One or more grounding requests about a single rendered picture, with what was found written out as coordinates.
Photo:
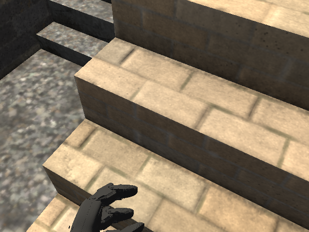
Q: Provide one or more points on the robot left hand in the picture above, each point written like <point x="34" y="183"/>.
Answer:
<point x="92" y="218"/>

